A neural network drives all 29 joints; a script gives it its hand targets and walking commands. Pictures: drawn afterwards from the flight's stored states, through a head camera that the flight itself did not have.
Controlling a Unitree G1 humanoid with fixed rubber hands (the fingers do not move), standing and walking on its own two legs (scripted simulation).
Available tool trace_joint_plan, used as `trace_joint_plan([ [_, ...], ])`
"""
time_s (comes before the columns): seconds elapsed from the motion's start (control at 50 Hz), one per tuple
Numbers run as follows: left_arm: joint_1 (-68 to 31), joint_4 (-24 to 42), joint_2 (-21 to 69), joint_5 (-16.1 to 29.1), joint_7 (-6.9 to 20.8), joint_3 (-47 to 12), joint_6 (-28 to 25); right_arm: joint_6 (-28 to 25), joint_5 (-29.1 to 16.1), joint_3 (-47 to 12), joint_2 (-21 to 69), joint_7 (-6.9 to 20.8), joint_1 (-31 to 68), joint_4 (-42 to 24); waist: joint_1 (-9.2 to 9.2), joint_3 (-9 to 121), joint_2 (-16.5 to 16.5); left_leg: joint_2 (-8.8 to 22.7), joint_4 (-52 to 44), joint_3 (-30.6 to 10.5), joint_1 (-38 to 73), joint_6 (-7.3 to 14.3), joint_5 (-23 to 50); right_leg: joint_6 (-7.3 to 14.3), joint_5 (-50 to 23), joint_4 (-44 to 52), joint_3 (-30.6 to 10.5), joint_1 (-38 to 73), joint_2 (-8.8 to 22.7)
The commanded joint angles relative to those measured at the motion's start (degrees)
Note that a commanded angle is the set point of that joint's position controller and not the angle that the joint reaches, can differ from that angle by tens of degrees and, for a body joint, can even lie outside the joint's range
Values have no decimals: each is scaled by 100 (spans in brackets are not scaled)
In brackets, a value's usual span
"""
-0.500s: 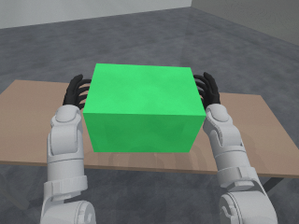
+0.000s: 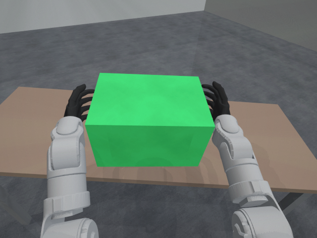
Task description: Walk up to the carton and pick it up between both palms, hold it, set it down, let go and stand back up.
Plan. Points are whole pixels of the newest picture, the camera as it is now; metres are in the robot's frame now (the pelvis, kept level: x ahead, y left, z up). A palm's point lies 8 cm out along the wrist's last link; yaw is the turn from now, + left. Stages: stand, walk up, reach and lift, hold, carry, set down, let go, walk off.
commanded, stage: hold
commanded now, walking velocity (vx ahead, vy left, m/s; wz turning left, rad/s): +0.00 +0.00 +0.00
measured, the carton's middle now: (149, 120) +0.38 +0.00 +0.14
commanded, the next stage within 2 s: set down in 1.82 s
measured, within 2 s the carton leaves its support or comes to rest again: neither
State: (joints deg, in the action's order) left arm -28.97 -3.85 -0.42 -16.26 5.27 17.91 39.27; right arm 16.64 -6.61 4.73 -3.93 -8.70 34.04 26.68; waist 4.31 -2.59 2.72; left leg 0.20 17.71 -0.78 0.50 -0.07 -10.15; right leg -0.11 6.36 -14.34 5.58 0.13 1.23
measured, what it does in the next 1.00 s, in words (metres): stands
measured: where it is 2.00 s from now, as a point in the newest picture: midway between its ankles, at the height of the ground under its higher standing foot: outside the picture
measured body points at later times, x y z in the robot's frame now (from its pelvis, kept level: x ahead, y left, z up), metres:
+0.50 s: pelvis +0.00 +0.00 +0.00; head -0.04 +0.02 +0.45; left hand +0.37 +0.18 +0.17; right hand +0.37 -0.17 +0.18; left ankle +0.01 +0.12 -0.75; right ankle +0.03 -0.12 -0.75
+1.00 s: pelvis +0.00 +0.00 +0.00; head -0.04 +0.03 +0.45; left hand +0.37 +0.17 +0.17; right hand +0.37 -0.18 +0.18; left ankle +0.01 +0.12 -0.75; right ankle +0.03 -0.12 -0.75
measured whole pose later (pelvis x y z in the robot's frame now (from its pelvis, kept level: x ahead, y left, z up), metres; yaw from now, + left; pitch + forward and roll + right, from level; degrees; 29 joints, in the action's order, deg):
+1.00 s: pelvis +0.00 +0.00 +0.00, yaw +0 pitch -8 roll -1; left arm -30.5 -4.3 -0.4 -15.8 5.0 18.4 38.8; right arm 16.5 -5.6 6.0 -3.6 -8.3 35.1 26.3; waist 4.5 -2.7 3.9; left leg 0.4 17.7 -0.5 0.0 -0.1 -9.9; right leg 0.1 5.9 -14.2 5.2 -0.5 1.0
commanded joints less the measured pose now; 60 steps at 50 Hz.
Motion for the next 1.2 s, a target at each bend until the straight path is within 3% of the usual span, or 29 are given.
trace_joint_plan([
  [0.0, -3938, 922, 2455, 1032, 714, -2710, -530, -461, -455, -2115, 2770, 881, 3992, -1790, 20, 2251, -342, -265, -141, 248, 4, -237, 1685, -85, -748, -95, 75, 1034, -396],
  [0.12, -3865, 616, 2388, 937, 705, -2495, -529, -416, -349, -2064, 2765, 878, 3884, -1471, -28, 2030, -198, -264, -252, 283, -173, -138, 1334, -85, -575, -40, 19, 1025, -360],
  [0.22, -3787, 497, 2273, 751, 801, -2249, -400, -354, -341, -1967, 2767, 881, 3782, -1191, -70, 1773, -269, -270, -351, 338, -362, -114, 1098, -79, -456, -7, -11, 1155, -305],
  [0.38, -4018, 1002, 2372, 1030, 738, -2666, -567, -465, -524, -2178, 2892, 785, 3911, -1709, 58, 2443, -431, -364, -33, 288, 0, -236, 1913, -143, -1276, -158, -4, 1323, -349],
  [0.56, -3710, 576, 2257, 792, 838, -2317, -446, -339, -362, -2044, 2785, 794, 3701, -1379, -1, 1732, -215, -292, -335, 319, -379, -141, 1187, -126, -686, -37, 11, 1236, -307],
  [0.7, -4034, 916, 2434, 1021, 742, -2666, -569, -487, -470, -2132, 2823, 820, 3970, -1728, 33, 2335, -412, -297, -94, 271, 58, -246, 1779, -85, -867, -93, 45, 1107, -385],
  [0.74, -3879, 832, 2440, 1036, 748, -2660, -572, -479, -321, -2021, 2823, 793, 3878, -1837, 109, 2251, -246, -298, -82, 266, -78, -232, 1730, -87, -1052, -90, 7, 1102, -365],
  [0.94, -3898, 710, 2366, 858, 771, -2468, -367, -344, -276, -1867, 2703, 872, 3885, -1522, 44, 1938, -394, -269, -295, 306, -349, -182, 1117, -62, -511, -46, -25, 1063, -308],
  [1.04, -3942, 704, 2385, 834, 754, -2446, -367, -366, -320, -1874, 2711, 915, 3963, -1505, 2, 2050, -461, -278, -244, 313, -276, -209, 1255, -60, -545, -57, -3, 1054, -329],
  [1.16, -3890, 875, 2399, 986, 692, -2603, -476, -431, -412, -2084, 2800, 870, 4045, -1845, -6, 2450, -316, -292, -77, 289, -148, -211, 1744, -92, -1016, -138, -10, 1191, -381],
  [1.18, -3934, 953, 2277, 950, 670, -2525, -504, -393, -509, -2206, 2737, 894, 3908, -1534, -127, 2517, -444, -329, -74, 274, -38, -203, 1767, -101, -1007, -168, -5, 1274, -353],
])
